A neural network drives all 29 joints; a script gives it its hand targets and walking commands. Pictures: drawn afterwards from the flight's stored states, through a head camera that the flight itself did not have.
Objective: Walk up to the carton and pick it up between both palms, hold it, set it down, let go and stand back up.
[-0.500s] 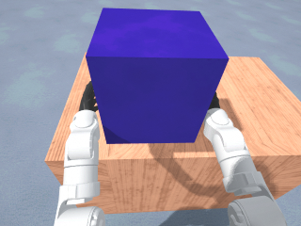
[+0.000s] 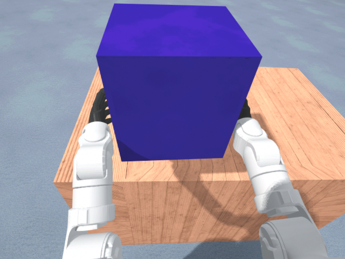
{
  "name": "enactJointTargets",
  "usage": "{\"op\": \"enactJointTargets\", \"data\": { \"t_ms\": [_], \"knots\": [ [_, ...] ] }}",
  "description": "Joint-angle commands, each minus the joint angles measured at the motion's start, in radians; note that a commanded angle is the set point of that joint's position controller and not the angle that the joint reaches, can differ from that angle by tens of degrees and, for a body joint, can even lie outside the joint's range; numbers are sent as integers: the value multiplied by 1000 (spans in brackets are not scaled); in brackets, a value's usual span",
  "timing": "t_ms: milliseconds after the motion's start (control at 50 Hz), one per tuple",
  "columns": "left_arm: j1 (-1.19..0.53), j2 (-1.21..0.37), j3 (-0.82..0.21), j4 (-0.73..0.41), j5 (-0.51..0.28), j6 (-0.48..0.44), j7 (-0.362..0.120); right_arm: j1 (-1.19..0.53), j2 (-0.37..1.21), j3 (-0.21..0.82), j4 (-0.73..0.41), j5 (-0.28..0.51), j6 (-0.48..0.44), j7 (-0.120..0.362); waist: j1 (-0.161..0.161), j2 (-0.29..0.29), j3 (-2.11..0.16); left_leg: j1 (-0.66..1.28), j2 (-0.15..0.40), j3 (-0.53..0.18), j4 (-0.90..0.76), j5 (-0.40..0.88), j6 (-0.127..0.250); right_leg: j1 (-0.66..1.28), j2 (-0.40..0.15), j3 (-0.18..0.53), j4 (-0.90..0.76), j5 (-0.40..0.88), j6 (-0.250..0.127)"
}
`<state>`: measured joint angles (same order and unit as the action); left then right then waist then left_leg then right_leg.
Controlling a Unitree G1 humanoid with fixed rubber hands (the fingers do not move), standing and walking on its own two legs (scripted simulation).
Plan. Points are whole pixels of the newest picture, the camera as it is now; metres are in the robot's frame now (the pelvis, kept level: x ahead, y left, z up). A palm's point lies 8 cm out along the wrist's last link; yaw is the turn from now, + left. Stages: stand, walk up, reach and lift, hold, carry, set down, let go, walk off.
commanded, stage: hold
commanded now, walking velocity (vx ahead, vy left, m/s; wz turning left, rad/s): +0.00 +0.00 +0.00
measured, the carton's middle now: (172, 86) +0.39 +0.02 +0.23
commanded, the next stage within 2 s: set down in 1.28 s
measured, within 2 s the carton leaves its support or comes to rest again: neither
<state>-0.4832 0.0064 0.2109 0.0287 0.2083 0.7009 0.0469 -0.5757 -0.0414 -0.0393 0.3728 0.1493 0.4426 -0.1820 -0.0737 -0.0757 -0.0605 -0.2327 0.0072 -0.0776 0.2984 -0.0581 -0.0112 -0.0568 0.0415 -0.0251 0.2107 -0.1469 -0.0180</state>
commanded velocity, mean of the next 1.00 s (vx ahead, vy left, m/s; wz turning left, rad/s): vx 0.00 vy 0.00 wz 0.00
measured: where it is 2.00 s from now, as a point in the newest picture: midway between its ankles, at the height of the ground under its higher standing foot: outside the picture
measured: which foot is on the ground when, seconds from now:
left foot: down 0.00-1.00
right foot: down 0.00-1.00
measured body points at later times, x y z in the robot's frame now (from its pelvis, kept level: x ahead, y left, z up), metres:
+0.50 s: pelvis +0.00 +0.00 +0.00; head -0.01 +0.04 +0.45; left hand +0.37 +0.17 +0.17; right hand +0.37 -0.15 +0.17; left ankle +0.06 +0.12 -0.75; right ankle -0.02 -0.11 -0.75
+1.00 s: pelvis +0.00 +0.00 +0.00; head -0.02 +0.03 +0.45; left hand +0.37 +0.17 +0.16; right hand +0.37 -0.15 +0.16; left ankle +0.06 +0.12 -0.75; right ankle -0.02 -0.11 -0.75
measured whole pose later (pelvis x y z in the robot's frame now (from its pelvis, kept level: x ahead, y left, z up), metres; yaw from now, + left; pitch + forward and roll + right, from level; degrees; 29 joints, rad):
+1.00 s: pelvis +0.00 +0.00 +0.00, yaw +0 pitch -2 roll -1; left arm -0.48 -0.01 0.23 -0.06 0.25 0.76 0.00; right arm -0.55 -0.04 -0.02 0.31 0.15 0.46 -0.20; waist -0.07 -0.07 -0.02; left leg -0.19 0.01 -0.07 0.28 -0.06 -0.02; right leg -0.01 0.04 -0.03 0.20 -0.14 -0.02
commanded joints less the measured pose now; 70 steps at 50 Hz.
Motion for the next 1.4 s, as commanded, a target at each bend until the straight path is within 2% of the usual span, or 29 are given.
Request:
{"op": "enactJointTargets", "data": {
  "t_ms": [0, 100, 180, 220, 280, 420, 460, 480, 520, 560, 620, 640, 720, 780, 820, 860, 880, 920, 960, 1060, 1100, 1160, 1200, 1220, 1260, 1280, 1320, 1340, 1380],
  "knots": [
    [-790, -506, -567, -300, -191, -91, -172, -799, 421, 345, -414, 80, -100, 68, -30, 180, -585, 467, -21, 54, 41, 238, -13, -46, 11, -41, -31, 230, 41],
    [-772, -496, -550, -271, -175, -73, -175, -796, 407, 338, -400, 69, -93, 70, -19, 161, -542, 443, -20, 57, 31, 197, -12, -45, 5, -43, -37, 194, 39],
    [-785, -504, -560, -305, -179, -73, -173, -821, 405, 352, -434, 81, -96, 71, -16, 162, -571, 461, -16, 54, 38, 235, -16, -41, 12, -48, -33, 213, 37],
    [-795, -498, -545, -279, -167, -65, -172, -812, 392, 321, -381, 63, -90, 77, -25, 170, -519, 464, -12, 54, 28, 195, -21, -78, 12, -49, -46, 150, 36],
    [-794, -501, -535, -263, -168, -55, -169, -834, 386, 313, -382, 65, -95, 80, -10, 167, -522, 449, -10, 58, 24, 172, -19, -72, 9, -55, -48, 121, 33],
    [-742, -509, -565, -335, -176, -49, -181, -790, 415, 368, -475, 95, -88, 63, -24, 139, -598, 491, -18, 54, 52, 325, -14, -12, 10, -45, -37, 297, 44],
    [-738, -488, -533, -294, -160, -41, -190, -803, 395, 357, -449, 91, -81, 60, -13, 145, -536, 468, -19, 51, 42, 298, -14, -19, 4, -42, -39, 277, 52],
    [-704, -489, -527, -310, -153, -37, -193, -763, 402, 368, -452, 96, -77, 55, -9, 125, -534, 471, -22, 57, 39, 298, -9, 4, 6, -43, -43, 292, 53],
    [-744, -475, -526, -323, -150, -37, -196, -779, 386, 350, -442, 85, -80, 59, -17, 141, -529, 464, -24, 61, 27, 251, -11, -12, 5, -49, -41, 243, 55],
    [-745, -479, -541, -352, -157, -37, -192, -758, 386, 348, -450, 88, -83, 59, -22, 158, -536, 480, -24, 58, 31, 262, -16, -11, 9, -47, -42, 250, 51],
    [-735, -488, -551, -363, -158, -40, -193, -758, 399, 357, -469, 89, -86, 57, -26, 149, -550, 496, -21, 58, 37, 290, -16, -10, 12, -46, -40, 283, 53],
    [-746, -488, -549, -360, -159, -40, -194, -786, 401, 359, -504, 92, -91, 55, -22, 152, -574, 491, -25, 58, 43, 297, -13, -5, 10, -46, -35, 290, 55],
    [-717, -478, -533, -331, -153, -38, -198, -780, 409, 392, -491, 97, -90, 51, -2, 120, -566, 456, -25, 55, 32, 306, -1, 34, 5, -41, -20, 341, 62],
    [-714, -473, -513, -301, -137, -28, -202, -776, 393, 359, -457, 86, -85, 47, -7, 131, -504, 445, -25, 69, 15, 225, -4, 12, 5, -50, -38, 256, 62],
    [-736, -470, -530, -345, -156, -31, -199, -779, 392, 359, -474, 89, -87, 51, -9, 137, -528, 473, -22, 68, 16, 218, -9, -22, 11, -51, -45, 211, 59],
    [-715, -472, -525, -331, -145, -25, -200, -759, 397, 355, -448, 87, -88, 54, -15, 142, -506, 472, -22, 69, 25, 246, -10, -8, 7, -46, -45, 250, 53],
    [-766, -464, -515, -307, -149, -33, -201, -816, 384, 332, -447, 71, -92, 60, -11, 153, -519, 453, -26, 63, 17, 202, -9, -19, 8, -52, -41, 206, 55],
    [-720, -484, -540, -334, -157, -33, -199, -781, 409, 362, -484, 79, -100, 52, -20, 126, -561, 467, -26, 69, 28, 243, -2, 20, 9, -44, -37, 266, 58],
    [-778, -467, -520, -300, -157, -45, -200, -815, 404, 339, -449, 65, -94, 55, -11, 138, -530, 430, -28, 68, 13, 174, 2, -3, 5, -51, -32, 217, 62],
    [-714, -478, -525, -325, -147, -36, -203, -765, 406, 373, -465, 89, -90, 47, -11, 142, -541, 468, -28, 60, 30, 280, -3, 20, 6, -46, -29, 308, 59],
    [-743, -458, -513, -299, -145, -36, -208, -788, 389, 350, -434, 80, -88, 49, -9, 155, -510, 446, -29, 63, 22, 227, -5, -3, 1, -51, -40, 239, 60],
    [-754, -473, -547, -380, -158, -47, -199, -742, 401, 348, -451, 77, -94, 51, -25, 165, -526, 469, -24, 65, 23, 260, -10, -2, 8, -52, -36, 261, 58],
    [-731, -476, -532, -340, -145, -40, -197, -756, 399, 352, -450, 73, -95, 50, -12, 155, -499, 466, -22, 66, 26, 249, -6, -7, 8, -53, -43, 243, 53],
    [-711, -477, -526, -339, -148, -39, -200, -736, 408, 358, -456, 75, -95, 48, -18, 136, -515, 465, -25, 66, 27, 247, -2, 9, 7, -50, -41, 259, 57],
    [-748, -460, -515, -298, -138, -42, -200, -789, 392, 339, -421, 68, -98, 56, -11, 154, -492, 424, -22, 69, 13, 182, -4, -9, 6, -55, -37, 199, 53],
    [-652, -406, -511, -347, -142, -29, -209, -706, 387, 360, -473, 116, -94, 50, 5, 141, -469, 462, -34, 83, 22, 199, -3, 40, 4, -49, -24, 269, 59],
    [-642, -384, -520, -410, -152, -39, -221, -709, 381, 391, -559, 147, -98, 38, 6, 129, -503, 483, -42, 79, 28, 251, 2, 72, 10, -54, -7, 342, 72],
    [-664, -377, -518, -410, -157, -42, -223, -725, 383, 397, -563, 146, -93, 34, 7, 149, -506, 468, -45, 76, 28, 248, -2, 71, 9, -52, -7, 338, 73],
    [-687, -388, -518, -375, -170, -54, -224, -754, 387, 391, -555, 128, -98, 35, 3, 137, -474, 462, -40, 73, 24, 222, -7, 42, 7, -63, -14, 303, 74]
  ]
}}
